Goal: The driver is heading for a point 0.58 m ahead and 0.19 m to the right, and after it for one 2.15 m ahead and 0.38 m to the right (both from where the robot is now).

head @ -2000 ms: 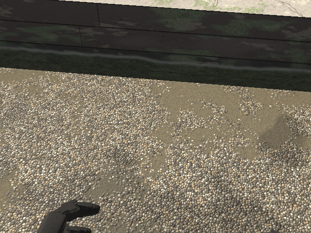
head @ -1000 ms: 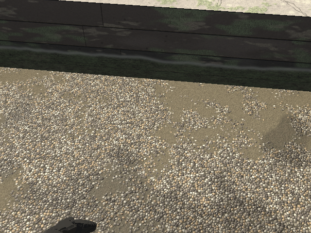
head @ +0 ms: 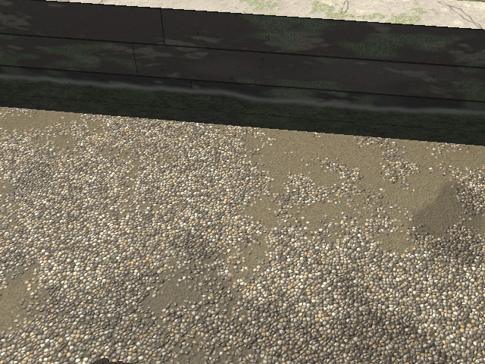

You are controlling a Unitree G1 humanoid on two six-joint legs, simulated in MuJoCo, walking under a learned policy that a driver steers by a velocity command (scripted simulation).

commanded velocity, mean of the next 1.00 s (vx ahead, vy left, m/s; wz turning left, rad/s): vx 0.12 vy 0.00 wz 0.00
